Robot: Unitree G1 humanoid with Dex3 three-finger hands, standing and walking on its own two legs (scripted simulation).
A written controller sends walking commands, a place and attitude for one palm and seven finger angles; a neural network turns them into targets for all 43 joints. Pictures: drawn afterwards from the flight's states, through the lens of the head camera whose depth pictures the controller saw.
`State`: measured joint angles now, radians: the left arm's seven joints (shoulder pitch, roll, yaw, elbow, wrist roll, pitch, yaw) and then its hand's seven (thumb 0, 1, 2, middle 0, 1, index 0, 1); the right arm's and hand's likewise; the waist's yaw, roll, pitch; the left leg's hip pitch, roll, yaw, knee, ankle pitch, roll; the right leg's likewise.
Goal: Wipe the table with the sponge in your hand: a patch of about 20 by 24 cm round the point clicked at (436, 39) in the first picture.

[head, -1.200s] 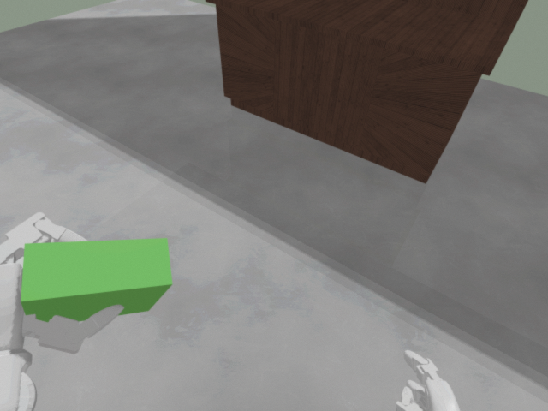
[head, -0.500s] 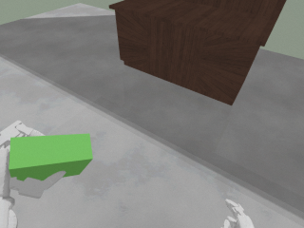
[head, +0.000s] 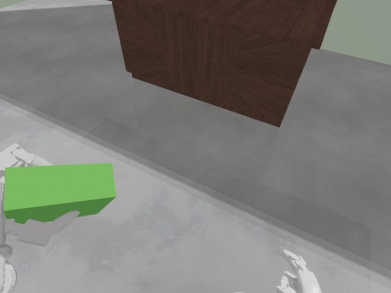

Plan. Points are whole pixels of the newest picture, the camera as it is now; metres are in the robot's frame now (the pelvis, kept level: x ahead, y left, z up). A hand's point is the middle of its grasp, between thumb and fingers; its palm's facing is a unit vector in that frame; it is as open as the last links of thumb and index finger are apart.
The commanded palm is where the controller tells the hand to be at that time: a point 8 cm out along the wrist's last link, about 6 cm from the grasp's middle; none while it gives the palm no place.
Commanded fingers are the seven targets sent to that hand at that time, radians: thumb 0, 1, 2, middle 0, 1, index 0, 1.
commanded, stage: walk to a spot facing it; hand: left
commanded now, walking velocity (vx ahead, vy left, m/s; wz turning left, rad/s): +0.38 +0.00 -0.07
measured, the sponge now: (76, 193) +0.24 +0.21 +0.15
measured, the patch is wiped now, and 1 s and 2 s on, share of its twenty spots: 0.00 0.00 0.00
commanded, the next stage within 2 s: none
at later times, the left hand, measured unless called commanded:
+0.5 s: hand (121, 123) +0.37 +0.17 +0.18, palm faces +0.36 -0.78 -0.51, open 9.6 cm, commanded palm +0.31 +0.21 +0.18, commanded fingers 0.00 0.10 1.30 -1.20 -1.60 -1.20 -1.60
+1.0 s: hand (141, 72) +0.53 +0.16 +0.19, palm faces +0.42 -0.77 -0.47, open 9.6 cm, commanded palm +0.48 +0.20 +0.18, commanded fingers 0.00 0.10 1.30 -1.20 -1.60 -1.20 -1.60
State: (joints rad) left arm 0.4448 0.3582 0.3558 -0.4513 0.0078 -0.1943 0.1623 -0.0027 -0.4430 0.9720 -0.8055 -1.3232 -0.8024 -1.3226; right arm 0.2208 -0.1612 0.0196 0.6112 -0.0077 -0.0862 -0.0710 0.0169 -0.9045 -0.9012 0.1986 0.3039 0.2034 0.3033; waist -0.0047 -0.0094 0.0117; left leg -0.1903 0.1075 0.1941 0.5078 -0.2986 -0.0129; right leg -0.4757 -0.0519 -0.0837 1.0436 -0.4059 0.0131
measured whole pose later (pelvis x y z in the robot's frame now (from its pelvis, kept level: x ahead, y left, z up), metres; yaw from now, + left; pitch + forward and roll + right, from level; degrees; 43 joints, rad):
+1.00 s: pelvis +0.32 -0.08 +0.00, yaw +1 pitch +0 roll -1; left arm 0.49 0.38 0.39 -0.53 -0.02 -0.24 0.14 0.00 -0.44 0.98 -0.81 -1.33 -0.80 -1.33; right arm 0.24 -0.12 0.03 0.61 0.00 -0.09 -0.06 0.01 -0.90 -0.90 0.20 0.30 0.21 0.30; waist 0.03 0.05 0.05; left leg -0.22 0.16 0.15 0.52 -0.29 -0.04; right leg -0.42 -0.11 -0.16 0.69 -0.32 0.05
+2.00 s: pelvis +0.61 -0.13 +0.00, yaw +13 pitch +0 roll +2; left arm 0.50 0.36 0.34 -0.54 -0.01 -0.21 0.14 0.00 -0.45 0.98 -0.81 -1.33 -0.80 -1.33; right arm 0.21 -0.28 -0.05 0.62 0.00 -0.02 -0.07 0.02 -0.91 -0.90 0.20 0.30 0.20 0.30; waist -0.02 0.00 0.07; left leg -0.52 0.10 0.12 0.95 -0.33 -0.02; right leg -0.20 -0.13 -0.25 0.50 -0.28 -0.01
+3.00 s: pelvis +0.80 -0.09 -0.01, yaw +25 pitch -2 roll -1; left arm 0.42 0.38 0.40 -0.57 -0.03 -0.21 0.17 0.00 -0.45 0.99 -0.81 -1.33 -0.80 -1.33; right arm 0.14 -0.14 0.01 0.56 0.01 -0.08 -0.03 0.02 -0.91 -0.90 0.20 0.30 0.20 0.30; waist 0.03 -0.03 0.09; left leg -0.31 0.13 0.19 0.57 -0.22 0.00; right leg -0.43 -0.06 -0.09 0.94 -0.43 0.04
